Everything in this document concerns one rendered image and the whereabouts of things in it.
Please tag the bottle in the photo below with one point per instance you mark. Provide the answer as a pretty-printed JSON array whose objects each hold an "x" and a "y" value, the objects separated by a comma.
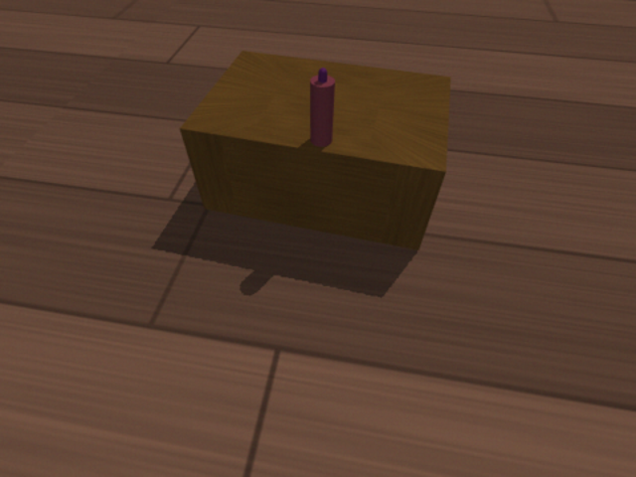
[{"x": 322, "y": 90}]

